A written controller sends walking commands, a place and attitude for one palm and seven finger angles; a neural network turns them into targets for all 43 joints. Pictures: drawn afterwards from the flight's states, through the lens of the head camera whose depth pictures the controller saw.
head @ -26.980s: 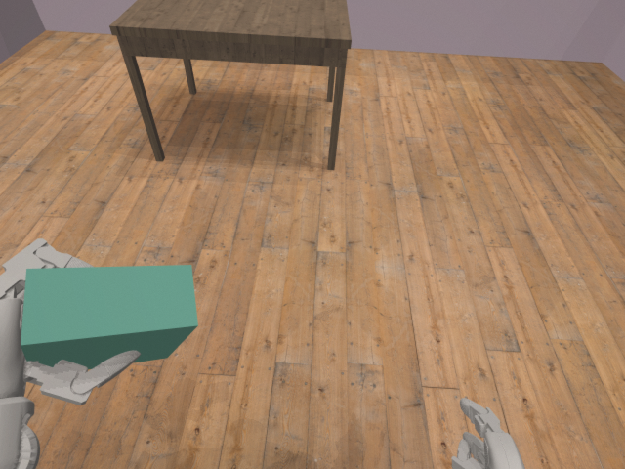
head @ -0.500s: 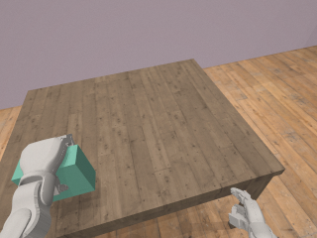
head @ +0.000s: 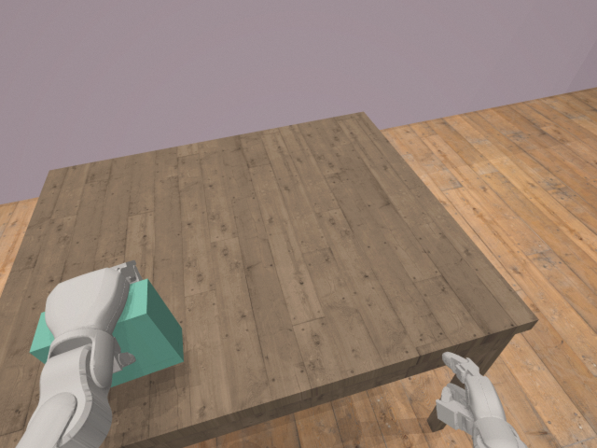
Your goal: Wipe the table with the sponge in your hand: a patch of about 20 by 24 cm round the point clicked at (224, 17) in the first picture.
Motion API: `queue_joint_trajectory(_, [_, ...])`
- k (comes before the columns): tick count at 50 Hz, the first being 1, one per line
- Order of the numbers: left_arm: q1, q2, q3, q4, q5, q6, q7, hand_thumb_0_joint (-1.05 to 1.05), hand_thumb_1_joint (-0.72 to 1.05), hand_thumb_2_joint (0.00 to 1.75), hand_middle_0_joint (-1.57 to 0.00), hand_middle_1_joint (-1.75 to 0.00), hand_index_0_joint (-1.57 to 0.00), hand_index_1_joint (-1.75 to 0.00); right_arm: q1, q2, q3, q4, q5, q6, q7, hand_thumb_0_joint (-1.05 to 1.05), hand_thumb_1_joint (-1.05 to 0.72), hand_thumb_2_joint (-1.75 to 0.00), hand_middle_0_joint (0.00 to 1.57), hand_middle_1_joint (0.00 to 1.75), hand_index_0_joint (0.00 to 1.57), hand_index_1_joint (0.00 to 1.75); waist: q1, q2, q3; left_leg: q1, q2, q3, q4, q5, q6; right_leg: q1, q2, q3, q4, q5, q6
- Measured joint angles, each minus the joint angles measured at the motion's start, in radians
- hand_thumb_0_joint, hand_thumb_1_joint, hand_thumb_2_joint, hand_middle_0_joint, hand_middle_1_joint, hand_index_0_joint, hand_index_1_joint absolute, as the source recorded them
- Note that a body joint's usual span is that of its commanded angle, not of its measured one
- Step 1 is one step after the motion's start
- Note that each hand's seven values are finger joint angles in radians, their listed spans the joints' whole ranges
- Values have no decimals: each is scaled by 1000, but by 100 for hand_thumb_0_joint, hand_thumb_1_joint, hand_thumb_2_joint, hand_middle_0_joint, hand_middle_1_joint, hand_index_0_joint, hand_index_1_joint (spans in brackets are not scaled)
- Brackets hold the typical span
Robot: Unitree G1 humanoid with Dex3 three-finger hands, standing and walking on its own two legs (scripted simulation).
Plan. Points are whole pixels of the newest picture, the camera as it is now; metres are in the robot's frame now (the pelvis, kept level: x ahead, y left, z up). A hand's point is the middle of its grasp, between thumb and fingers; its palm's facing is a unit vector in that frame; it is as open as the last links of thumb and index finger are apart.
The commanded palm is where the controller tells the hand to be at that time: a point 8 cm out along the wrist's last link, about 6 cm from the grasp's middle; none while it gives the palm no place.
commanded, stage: move the sponge above the wiping area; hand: left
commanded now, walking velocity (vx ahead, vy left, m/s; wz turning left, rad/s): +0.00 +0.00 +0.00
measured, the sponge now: (123, 346) +0.22 +0.30 +0.01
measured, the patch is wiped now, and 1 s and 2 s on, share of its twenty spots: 0.00 0.00 0.00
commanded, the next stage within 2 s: none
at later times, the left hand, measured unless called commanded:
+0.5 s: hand (144, 328) +0.24 +0.27 +0.03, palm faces -0.06 -0.15 -0.99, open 10.1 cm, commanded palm +0.21 +0.26 +0.10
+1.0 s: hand (153, 341) +0.23 +0.26 +0.01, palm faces -0.11 -0.14 -0.98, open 10.1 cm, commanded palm +0.21 +0.26 +0.08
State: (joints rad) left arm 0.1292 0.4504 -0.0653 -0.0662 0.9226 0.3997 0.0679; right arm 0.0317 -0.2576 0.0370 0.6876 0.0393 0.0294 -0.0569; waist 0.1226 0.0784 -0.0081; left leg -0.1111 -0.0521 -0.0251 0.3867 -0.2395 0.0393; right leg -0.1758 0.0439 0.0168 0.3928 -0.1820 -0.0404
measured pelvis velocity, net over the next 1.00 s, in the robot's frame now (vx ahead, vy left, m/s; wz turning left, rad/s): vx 0.00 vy -0.01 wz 0.00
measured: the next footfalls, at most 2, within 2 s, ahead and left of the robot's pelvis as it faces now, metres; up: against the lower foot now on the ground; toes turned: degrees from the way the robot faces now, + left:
none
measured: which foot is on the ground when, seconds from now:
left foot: down 0.00-1.00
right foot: down 0.00-1.00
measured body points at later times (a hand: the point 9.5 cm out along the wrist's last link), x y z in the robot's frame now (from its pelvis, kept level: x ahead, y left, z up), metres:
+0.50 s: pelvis +0.01 +0.00 +0.00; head +0.00 -0.03 +0.45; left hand +0.24 +0.27 +0.09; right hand +0.24 -0.21 -0.09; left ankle -0.02 +0.10 -0.74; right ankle +0.02 -0.10 -0.74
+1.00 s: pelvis +0.00 -0.01 +0.00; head +0.00 -0.03 +0.45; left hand +0.23 +0.26 +0.06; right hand +0.24 -0.22 -0.09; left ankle -0.02 +0.10 -0.74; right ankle +0.02 -0.10 -0.74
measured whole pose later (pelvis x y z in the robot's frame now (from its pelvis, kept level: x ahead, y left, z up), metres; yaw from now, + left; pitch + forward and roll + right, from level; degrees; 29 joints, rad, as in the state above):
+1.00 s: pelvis +0.00 -0.01 +0.00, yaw +0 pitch +0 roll +0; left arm 0.10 0.37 -0.16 0.11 0.96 0.36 0.11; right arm 0.03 -0.25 0.02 0.70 0.03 0.04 -0.05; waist 0.12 0.06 -0.03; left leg -0.16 -0.04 -0.03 0.42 -0.26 0.03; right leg -0.22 0.05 0.01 0.42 -0.20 -0.05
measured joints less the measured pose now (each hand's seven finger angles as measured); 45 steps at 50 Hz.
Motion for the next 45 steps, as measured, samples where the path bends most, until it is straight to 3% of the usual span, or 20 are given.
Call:
queue_joint_trajectory(3, [-15, -15, -31, 23, 1, 13, -22, -1, -50, 103, -74, -134, -74, -134, 2, -6, -2, -7, 0, -3, -2, 2, -91, -90, 20, 30, 22, 31, -4, 1, 3, -7, -5, -3, 1, 2, 4, -6, -5, -3, 1, 0, 4])
queue_joint_trajectory(7, [-35, -32, -75, 46, 20, -31, -33, -1, -50, 103, -74, -134, -74, -134, 5, -3, -5, -6, -9, -9, -6, 2, -91, -90, 20, 30, 22, 31, -3, -7, 5, -15, -9, -2, 4, 0, 7, -15, -8, -2, 8, -4, 6])
queue_joint_trajectory(12, [-41, -44, -88, 35, 56, -81, 15, -1, -50, 103, -74, -134, -74, -133, 10, 15, -12, 0, -15, -12, 0, 2, -91, -90, 20, 30, 21, 31, 1, -12, -2, -13, -7, 9, 2, -6, 6, -20, -5, 10, 12, -8, 5])
queue_joint_trajectory(17, [-27, -57, -71, 16, 49, -20, 65, 0, -50, 103, -74, -134, -74, -134, 14, 17, -12, -2, -4, 1, 23, 2, -90, -90, 20, 30, 21, 32, -9, -8, -22, -8, -5, 16, -7, -9, 5, -20, -3, 18, 10, -13, 6])
queue_joint_trajectory(23, [-8, -69, -84, 34, 26, 88, 30, 0, -50, 103, -73, -134, -74, -134, 5, 0, -1, -13, 6, 32, 37, 2, -91, -90, 20, 30, 24, 33, -19, -7, -18, -6, -5, 9, -6, -10, 5, -17, -3, 12, 13, -17, 5])
queue_joint_trajectory(28, [5, -65, -113, 51, 33, 36, 0, -1, -50, 103, -74, -134, -74, -134, 10, -3, -3, -17, -7, 23, 26, 2, -91, -90, 20, 30, 26, 34, -8, -12, -6, -11, -2, 2, 9, -16, 4, -17, 0, 4, 18, -19, 0])
queue_joint_trajectory(34, [3, -56, -100, 61, 63, -62, 57, -1, -50, 103, -74, -134, -74, -133, 14, 12, -12, 2, -16, 3, 16, 2, -91, -90, 20, 30, 25, 34, 8, -13, -12, -15, 7, 4, 20, -23, -3, -17, 9, 6, 18, -18, -6])
queue_joint_trajectory(39, [-18, -64, -72, 99, 45, -24, 90, 0, -50, 103, -74, -134, -74, -134, 3, 19, -9, 14, -2, 12, 19, 2, -91, -90, 20, 30, 24, 33, -2, -7, -28, -19, 8, 5, 13, -17, -6, -24, 10, 7, 17, -15, -7])
queue_joint_trajectory(45, [-26, -74, -74, 148, 26, 21, 56, 0, -50, 103, -74, -134, -74, -134, -6, 11, -8, 9, 4, 24, 14, 2, -91, -90, 20, 30, 22, 31, -13, -6, -29, -30, 7, -1, 15, -13, -6, -34, 8, 1, 21, -15, -8])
